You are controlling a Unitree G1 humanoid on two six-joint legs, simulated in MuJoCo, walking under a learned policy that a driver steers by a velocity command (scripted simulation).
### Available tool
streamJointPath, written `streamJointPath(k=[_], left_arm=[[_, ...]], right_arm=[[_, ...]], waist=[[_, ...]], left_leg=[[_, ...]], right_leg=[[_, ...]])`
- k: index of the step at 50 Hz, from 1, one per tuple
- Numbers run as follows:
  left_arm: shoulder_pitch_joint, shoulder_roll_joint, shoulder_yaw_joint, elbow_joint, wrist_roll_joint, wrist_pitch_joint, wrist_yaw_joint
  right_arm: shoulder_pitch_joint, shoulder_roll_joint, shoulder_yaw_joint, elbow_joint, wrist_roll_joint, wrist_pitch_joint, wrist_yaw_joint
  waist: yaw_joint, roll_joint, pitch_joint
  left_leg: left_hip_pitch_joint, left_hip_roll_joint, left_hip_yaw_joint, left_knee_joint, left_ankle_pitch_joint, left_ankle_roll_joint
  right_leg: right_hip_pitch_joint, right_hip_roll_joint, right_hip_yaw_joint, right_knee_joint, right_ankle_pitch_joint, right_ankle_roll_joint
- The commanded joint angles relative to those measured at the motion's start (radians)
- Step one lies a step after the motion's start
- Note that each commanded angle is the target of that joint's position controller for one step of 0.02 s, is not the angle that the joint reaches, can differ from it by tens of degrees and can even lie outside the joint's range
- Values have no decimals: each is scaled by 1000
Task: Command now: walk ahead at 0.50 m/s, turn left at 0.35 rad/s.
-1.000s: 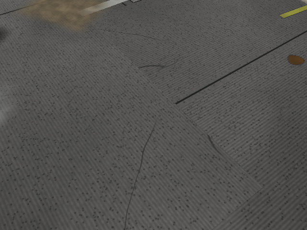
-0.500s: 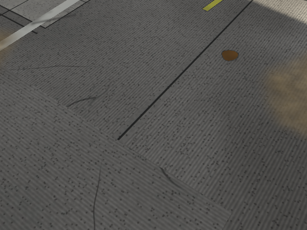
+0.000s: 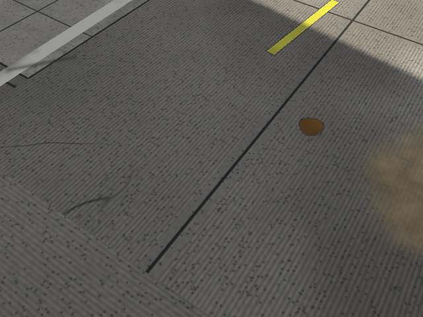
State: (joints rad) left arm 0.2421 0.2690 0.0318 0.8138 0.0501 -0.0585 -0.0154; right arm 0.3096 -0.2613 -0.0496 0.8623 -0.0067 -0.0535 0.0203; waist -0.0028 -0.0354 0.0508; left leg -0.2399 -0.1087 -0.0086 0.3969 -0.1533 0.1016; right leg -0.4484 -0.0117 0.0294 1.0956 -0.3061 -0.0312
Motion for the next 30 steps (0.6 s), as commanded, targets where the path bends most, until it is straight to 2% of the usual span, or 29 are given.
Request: streamJointPath(k=[1, 4, 8, 11, 12, 14, 15, 16, 17, 18, 19, 20, 21, 22, 23, 24, 27, 30], left_arm=[[39, 70, 10, -55, 3, 11, -3], [-109, 63, 1, -106, -1, 14, -4], [-243, 50, -10, -150, -12, 10, -8], [-313, 53, -14, -181, -21, 0, -7], [-320, 58, -14, -188, -23, -4, -6], [-265, 80, -8, -182, -26, -13, -1], [-197, 96, -1, -162, -27, -18, 4], [-89, 118, 10, -131, -24, -29, 15], [41, 182, 29, -114, -6, -41, 32], [136, 264, 50, -119, 14, -33, 47], [104, 269, 59, -107, 0, -14, 43], [42, 164, 40, -123, -8, -7, 38], [-2, 99, 24, -126, -15, -9, 33], [-21, 77, 17, -122, -12, -13, 31], [-8, 72, 15, -108, -15, -21, 32], [5, 75, 17, -96, -19, -29, 30], [47, 91, 27, -70, -32, -52, 21], [78, 94, 32, -47, -33, -51, 19]], right_arm=[[35, -137, -34, -37, 8, -20, -6], [88, -141, -39, -26, 9, -13, -11], [159, -147, -48, -14, 7, -7, -14], [191, -152, -52, -14, -5, -2, -20], [189, -156, -54, -18, -8, 0, -23], [144, -171, -60, -37, -12, 2, -29], [114, -180, -63, -47, -12, 1, -29], [91, -183, -63, -53, -5, -4, -24], [89, -144, -53, -69, 8, -13, -14], [135, -55, -32, -104, 37, -17, -15], [191, -99, -36, -113, 13, -5, -19], [156, -133, -41, -82, -9, 11, -22], [94, -121, -39, -84, -16, 14, -9], [69, -103, -38, -90, -19, 19, 0], [52, -101, -38, -97, -31, 30, 9], [53, -94, -36, -96, -35, 41, 17], [-18, -81, -32, -133, -32, 54, 34], [-116, -73, -24, -171, -33, 56, 45]], waist=[[26, 99, -43], [-13, 97, -2], [-65, 102, -13], [-88, 108, -19], [-86, 113, -22], [-45, 124, -33], [-11, 126, -53], [45, 91, -102], [99, 1, -207], [109, -166, -327], [48, -247, -325], [30, -78, -186], [29, -5, -93], [14, -25, -56], [7, -64, -37], [1, -75, -36], [-4, -60, -45], [8, -48, -21]], left_leg=[[66, 247, -306, -203, 191, 167], [62, 225, -302, -232, 154, 154], [125, 208, -309, -188, 207, 120], [177, 219, -338, -124, 310, 114], [186, 225, -353, -100, 335, 107], [160, 231, -384, -50, 354, 77], [127, 221, -393, -1, 385, 60], [86, 176, -370, 117, 407, 36], [-1, 113, -303, 336, 293, 8], [-245, -6, -157, 605, -164, -27], [-390, -4, -99, 742, -405, -25], [-424, 72, -109, 806, -321, -21], [-409, 98, -98, 786, -245, -29], [-385, 124, -86, 754, -207, -38], [-374, 142, -77, 736, -193, -47], [-363, 145, -66, 741, -174, -53], [-417, 157, -59, 734, -102, -66], [-487, 170, -43, 665, -13, -82]], right_leg=[[-108, -46, 1, -65, 30, 45], [-173, -57, -16, -217, 140, 79], [-173, -34, -17, -380, 258, 89], [-154, -6, -16, -455, 249, 80], [-132, 2, -10, -480, 233, 73], [-7, 19, 3, -553, 179, 51], [106, 37, -2, -589, 147, 37], [269, 41, -1, -658, 159, 14], [475, -103, 131, -695, 61, -32], [721, -364, 469, -756, -114, -101], [686, -445, 739, -824, -183, -174], [564, -401, 625, -826, -239, -166], [451, -341, 471, -850, -150, -148], [385, -295, 352, -876, -31, -124], [350, -266, 269, -889, 70, -114], [336, -245, 208, -897, 156, -109], [357, -252, 108, -920, 318, -126], [379, -245, 11, -942, 383, -130]])
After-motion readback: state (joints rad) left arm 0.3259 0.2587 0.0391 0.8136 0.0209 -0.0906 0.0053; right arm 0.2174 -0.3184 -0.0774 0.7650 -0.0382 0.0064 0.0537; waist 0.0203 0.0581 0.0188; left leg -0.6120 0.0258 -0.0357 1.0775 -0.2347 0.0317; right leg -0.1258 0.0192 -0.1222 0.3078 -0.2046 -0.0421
